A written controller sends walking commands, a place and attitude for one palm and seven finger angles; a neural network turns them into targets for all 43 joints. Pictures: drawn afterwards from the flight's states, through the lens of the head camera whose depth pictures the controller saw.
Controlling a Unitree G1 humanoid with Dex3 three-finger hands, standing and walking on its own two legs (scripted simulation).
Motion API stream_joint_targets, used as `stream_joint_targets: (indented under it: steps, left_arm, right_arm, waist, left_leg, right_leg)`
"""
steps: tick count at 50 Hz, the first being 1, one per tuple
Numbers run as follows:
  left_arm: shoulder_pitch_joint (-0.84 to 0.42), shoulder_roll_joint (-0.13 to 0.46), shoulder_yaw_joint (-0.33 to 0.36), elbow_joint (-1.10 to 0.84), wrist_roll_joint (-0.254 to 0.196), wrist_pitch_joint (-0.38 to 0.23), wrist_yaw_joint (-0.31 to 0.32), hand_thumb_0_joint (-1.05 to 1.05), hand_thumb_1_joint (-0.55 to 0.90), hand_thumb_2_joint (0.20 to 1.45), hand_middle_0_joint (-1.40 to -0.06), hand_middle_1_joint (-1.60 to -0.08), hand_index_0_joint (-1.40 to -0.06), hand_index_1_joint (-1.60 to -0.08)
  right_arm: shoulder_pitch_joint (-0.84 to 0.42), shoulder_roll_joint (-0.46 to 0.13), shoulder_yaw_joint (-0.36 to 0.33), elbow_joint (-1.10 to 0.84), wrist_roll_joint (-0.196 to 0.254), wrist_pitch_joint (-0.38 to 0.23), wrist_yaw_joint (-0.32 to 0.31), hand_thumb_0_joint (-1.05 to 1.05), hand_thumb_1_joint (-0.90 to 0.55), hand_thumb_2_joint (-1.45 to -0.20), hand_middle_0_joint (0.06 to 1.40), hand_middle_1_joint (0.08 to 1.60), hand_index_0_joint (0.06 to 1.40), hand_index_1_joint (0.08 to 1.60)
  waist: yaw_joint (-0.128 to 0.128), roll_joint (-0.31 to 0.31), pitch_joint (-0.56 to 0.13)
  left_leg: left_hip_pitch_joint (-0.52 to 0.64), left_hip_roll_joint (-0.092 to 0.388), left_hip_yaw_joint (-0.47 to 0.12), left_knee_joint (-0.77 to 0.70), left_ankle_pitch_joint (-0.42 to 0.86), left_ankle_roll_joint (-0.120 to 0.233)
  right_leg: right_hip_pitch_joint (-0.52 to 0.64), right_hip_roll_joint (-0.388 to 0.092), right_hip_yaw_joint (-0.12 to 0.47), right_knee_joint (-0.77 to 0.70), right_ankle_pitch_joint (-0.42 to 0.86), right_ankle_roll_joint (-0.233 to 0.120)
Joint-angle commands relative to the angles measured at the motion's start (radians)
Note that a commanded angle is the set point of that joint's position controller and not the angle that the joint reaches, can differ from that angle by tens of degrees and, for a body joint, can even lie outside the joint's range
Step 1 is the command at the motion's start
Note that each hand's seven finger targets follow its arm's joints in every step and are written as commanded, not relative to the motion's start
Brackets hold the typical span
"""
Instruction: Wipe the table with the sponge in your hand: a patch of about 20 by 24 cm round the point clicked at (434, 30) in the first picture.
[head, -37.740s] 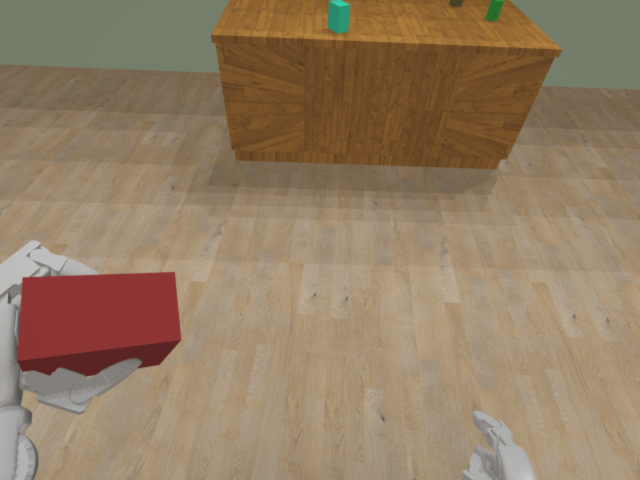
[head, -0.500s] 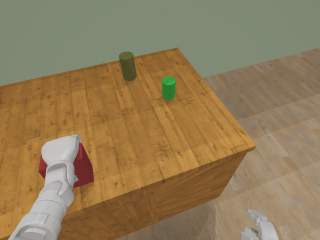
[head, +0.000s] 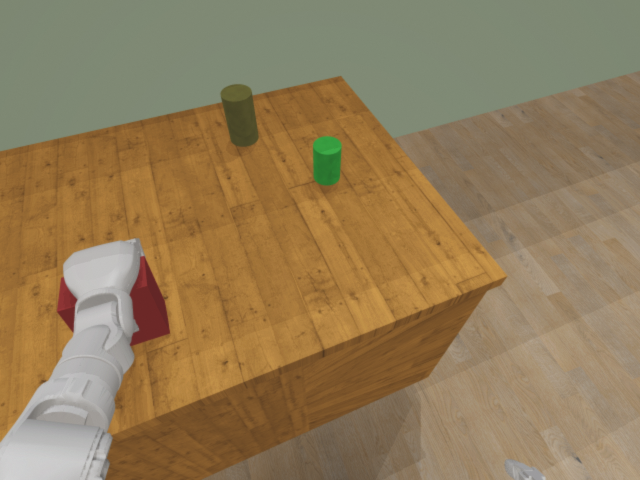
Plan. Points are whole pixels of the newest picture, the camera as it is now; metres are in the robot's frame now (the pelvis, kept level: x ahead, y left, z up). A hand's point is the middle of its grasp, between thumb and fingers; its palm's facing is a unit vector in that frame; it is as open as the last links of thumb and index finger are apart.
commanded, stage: wipe forward along the first lane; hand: left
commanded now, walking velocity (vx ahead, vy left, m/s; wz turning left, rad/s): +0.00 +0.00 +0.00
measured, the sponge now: (122, 314) +0.35 +0.32 -0.06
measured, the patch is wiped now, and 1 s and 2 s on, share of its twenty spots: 0.10 0.30 0.30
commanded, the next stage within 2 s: slide across to the middle lane in 0.70 s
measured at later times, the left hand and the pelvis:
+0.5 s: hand (119, 263) +0.40 +0.32 -0.01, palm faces -0.13 +0.04 -0.99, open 10.3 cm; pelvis -0.02 +0.00 -0.02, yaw +0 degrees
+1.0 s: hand (120, 238) +0.45 +0.34 -0.01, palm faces -0.15 +0.02 -0.99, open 10.3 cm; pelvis +0.01 +0.01 -0.02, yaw -1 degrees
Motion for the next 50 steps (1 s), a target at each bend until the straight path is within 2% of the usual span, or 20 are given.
stream_joint_targets:
  steps: [1,3,6,8,12,14,16,19,22,25,26,30,33,37,39,40,44,45,47,50]
  left_arm:
    - [-0.333,0.215,0.019,-0.083,0.04,-0.007,0.051,0.0,0.1,1.3,-1.2,-1.6,-1.2,-1.6]
    - [-0.357,0.252,0.053,-0.055,0.045,-0.007,0.063,0.0,0.1,1.3,-1.2,-1.6,-1.2,-1.6]
    - [-0.378,0.229,0.028,-0.016,0.04,0.0,0.075,0.0,0.1,1.3,-1.2,-1.6,-1.2,-1.6]
    - [-0.416,0.254,0.044,-0.001,0.038,0.004,0.081,0.0,0.1,1.3,-1.2,-1.6,-1.2,-1.6]
    - [-0.475,0.254,0.009,0.066,0.048,0.023,0.079,0.0,0.1,1.3,-1.2,-1.6,-1.2,-1.6]
    - [-0.488,0.294,0.032,0.082,0.049,0.022,0.076,0.0,0.1,1.3,-1.2,-1.6,-1.2,-1.6]
    - [-0.518,0.305,0.03,0.102,0.047,0.026,0.071,0.0,0.1,1.3,-1.2,-1.6,-1.2,-1.6]
    - [-0.562,0.299,0.014,0.103,0.043,0.019,0.06,0.0,0.1,1.3,-1.2,-1.6,-1.2,-1.6]
    - [-0.603,0.318,0.008,0.129,0.041,0.021,0.05,0.0,0.1,1.3,-1.2,-1.6,-1.2,-1.6]
    - [-0.632,0.381,0.044,0.151,0.04,0.016,0.04,0.0,0.1,1.3,-1.2,-1.6,-1.2,-1.6]
    - [-0.632,0.362,0.026,0.154,0.035,0.015,0.036,0.0,0.1,1.3,-1.2,-1.6,-1.2,-1.6]
    - [-0.663,0.384,0.025,0.169,0.054,0.008,0.015,0.0,0.1,1.3,-1.2,-1.6,-1.2,-1.6]
    - [-0.661,0.412,0.052,0.167,0.047,-0.001,0.004,0.0,0.1,1.3,-1.2,-1.6,-1.2,-1.6]
    - [-0.668,0.455,0.065,0.184,0.05,-0.007,-0.009,0.0,0.1,1.3,-1.2,-1.6,-1.2,-1.6]
    - [-0.682,0.476,0.076,0.173,0.058,-0.018,-0.013,0.0,0.1,1.3,-1.2,-1.6,-1.2,-1.6]
    - [-0.647,0.476,0.081,0.183,0.06,-0.017,-0.016,0.0,0.1,1.3,-1.2,-1.6,-1.2,-1.6]
    - [-0.634,0.372,0.027,0.1,0.05,-0.034,-0.023,0.0,0.1,1.3,-1.2,-1.6,-1.2,-1.6]
    - [-0.626,0.385,0.047,0.09,0.043,-0.035,-0.023,0.0,0.1,1.3,-1.2,-1.6,-1.2,-1.6]
    - [-0.648,0.333,0.018,0.069,0.022,-0.034,-0.019,0.0,0.1,1.3,-1.2,-1.6,-1.2,-1.6]
    - [-0.673,0.281,0.002,0.027,-0.008,-0.038,-0.006,0.0,0.1,1.3,-1.2,-1.6,-1.2,-1.6]
  right_arm:
    - [-0.015,-0.152,-0.043,-0.102,-0.006,-0.03,-0.001,0.0,-0.9,-0.9,0.2,0.3,0.2,0.3]
    - [-0.003,-0.158,-0.046,-0.092,-0.009,-0.029,0.002,0.0,-0.9,-0.9,0.2,0.3,0.2,0.3]
    - [0.004,-0.156,-0.043,-0.09,-0.01,-0.03,0.003,0.0,-0.9,-0.9,0.2,0.3,0.2,0.3]
    - [0.004,-0.16,-0.041,-0.083,-0.01,-0.029,0.004,0.0,-0.9,-0.9,0.2,0.3,0.2,0.3]
    - [0.026,-0.163,-0.032,-0.078,-0.011,-0.029,0.004,0.0,-0.9,-0.9,0.2,0.3,0.2,0.3]
    - [0.035,-0.168,-0.032,-0.078,-0.013,-0.028,0.003,0.0,-0.9,-0.9,0.2,0.3,0.2,0.3]
    - [0.043,-0.169,-0.027,-0.078,-0.013,-0.029,0.001,0.0,-0.9,-0.9,0.2,0.3,0.2,0.3]
    - [0.063,-0.17,-0.028,-0.081,-0.014,-0.034,0.001,0.0,-0.9,-0.9,0.2,0.3,0.2,0.3]
    - [0.077,-0.173,-0.023,-0.08,-0.012,-0.039,-0.001,0.0,-0.9,-0.9,0.2,0.3,0.2,0.3]
    - [0.101,-0.184,-0.021,-0.075,-0.015,-0.042,-0.002,0.0,-0.9,-0.9,0.2,0.3,0.2,0.3]
    - [0.105,-0.181,-0.02,-0.08,-0.013,-0.044,-0.001,0.0,-0.9,-0.9,0.2,0.3,0.2,0.3]
    - [0.137,-0.187,-0.02,-0.074,-0.017,-0.046,0.003,0.0,-0.9,-0.9,0.2,0.3,0.2,0.3]
    - [0.152,-0.192,-0.022,-0.071,-0.018,-0.043,0.007,0.0,-0.9,-0.9,0.2,0.3,0.2,0.3]
    - [0.176,-0.198,-0.019,-0.067,-0.018,-0.04,0.01,0.0,-0.9,-0.9,0.2,0.3,0.2,0.3]
    - [0.193,-0.2,-0.021,-0.064,-0.022,-0.037,0.012,0.0,-0.9,-0.9,0.2,0.3,0.2,0.3]
    - [0.196,-0.201,-0.021,-0.067,-0.022,-0.033,0.015,0.0,-0.9,-0.9,0.2,0.3,0.2,0.3]
    - [0.206,-0.184,-0.037,-0.071,-0.024,-0.032,0.024,0.0,-0.9,-0.9,0.2,0.3,0.2,0.3]
    - [0.209,-0.185,-0.039,-0.066,-0.023,-0.028,0.025,0.0,-0.9,-0.9,0.2,0.3,0.2,0.3]
    - [0.194,-0.178,-0.04,-0.064,-0.021,-0.024,0.026,0.0,-0.9,-0.9,0.2,0.3,0.2,0.3]
    - [0.181,-0.174,-0.048,-0.055,-0.02,-0.026,0.027,0.0,-0.9,-0.9,0.2,0.3,0.2,0.3]
  waist:
    - [-0.026,-0.021,-0.245]
    - [-0.029,-0.044,-0.249]
    - [-0.037,-0.044,-0.249]
    - [-0.039,-0.028,-0.261]
    - [-0.065,-0.043,-0.247]
    - [-0.057,-0.029,-0.273]
    - [-0.066,-0.03,-0.271]
    - [-0.076,-0.022,-0.313]
    - [-0.093,-0.02,-0.299]
    - [-0.094,-0.029,-0.322]
    - [-0.097,-0.023,-0.321]
    - [-0.102,0.024,-0.338]
    - [-0.099,0.018,-0.373]
    - [-0.107,0.005,-0.357]
    - [-0.104,0.035,-0.376]
    - [-0.098,0.018,-0.383]
    - [-0.095,0.084,-0.455]
    - [-0.091,0.073,-0.451]
    - [-0.106,0.051,-0.42]
    - [-0.106,0.072,-0.419]
  left_leg:
    - [0.108,0.027,-0.072,-0.074,0.117,-0.012]
    - [0.093,0.031,-0.078,-0.069,0.109,-0.013]
    - [0.071,0.029,-0.074,-0.059,0.08,-0.011]
    - [0.066,0.03,-0.077,-0.057,0.068,-0.012]
    - [0.016,0.028,-0.069,-0.04,0.01,-0.004]
    - [0.008,0.027,-0.074,-0.034,0.009,-0.005]
    - [-0.012,0.027,-0.072,-0.027,-0.008,-0.003]
    - [-0.011,0.029,-0.076,-0.016,-0.007,-0.002]
    - [-0.036,0.029,-0.071,-0.007,-0.036,0.004]
    - [-0.055,0.032,-0.074,0.009,-0.019,0.006]
    - [-0.061,0.03,-0.067,0.012,-0.017,0.008]
    - [-0.042,0.035,-0.074,0.026,0.02,0.004]
    - [-0.039,0.038,-0.072,0.038,0.059,0.006]
    - [-0.063,0.038,-0.064,0.048,0.072,0.009]
    - [-0.053,0.039,-0.062,0.061,0.113,0.009]
    - [-0.051,0.037,-0.062,0.06,0.122,0.009]
    - [0.075,0.046,-0.07,0.054,0.234,-0.004]
    - [0.095,0.052,-0.076,0.051,0.257,-0.009]
    - [0.11,0.055,-0.078,0.036,0.25,-0.009]
    - [0.185,0.066,-0.1,0.012,0.281,-0.025]
  right_leg:
    - [0.091,-0.035,0.074,-0.079,0.085,-0.015]
    - [0.08,-0.033,0.069,-0.071,0.068,-0.015]
    - [0.054,-0.033,0.064,-0.068,0.043,-0.011]
    - [0.043,-0.034,0.062,-0.06,0.027,-0.012]
    - [0.012,-0.034,0.065,-0.061,-0.013,-0.006]
    - [0.015,-0.034,0.062,-0.049,-0.018,-0.007]
    - [0.005,-0.034,0.064,-0.047,-0.028,-0.005]
    - [-0.002,-0.031,0.06,-0.034,-0.026,-0.003]
    - [-0.018,-0.029,0.064,-0.04,-0.048,0.0]
    - [-0.014,-0.025,0.06,-0.024,-0.033,0.0]
    - [-0.009,-0.025,0.062,-0.03,-0.027,0.002]
    - [-0.04,-0.019,0.056,-0.013,-0.007,-0.004]
    - [-0.021,-0.015,0.058,-0.006,0.031,-0.003]
    - [-0.015,-0.013,0.06,-0.007,0.054,-0.001]
    - [-0.014,-0.011,0.061,0.005,0.093,-0.005]
    - [-0.002,-0.011,0.058,0.003,0.102,-0.004]
    - [-0.001,-0.006,0.055,0.0,0.17,-0.006]
    - [-0.003,-0.005,0.049,-0.003,0.178,-0.007]
    - [-0.009,-0.004,0.046,-0.019,0.166,-0.001]
    - [-0.034,-0.002,0.027,-0.028,0.14,-0.001]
